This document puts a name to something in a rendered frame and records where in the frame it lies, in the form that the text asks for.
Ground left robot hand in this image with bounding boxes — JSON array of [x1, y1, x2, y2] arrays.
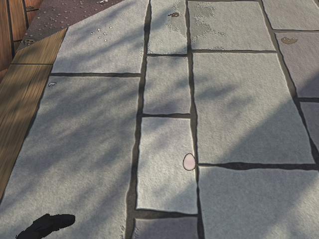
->
[[15, 213, 76, 239]]

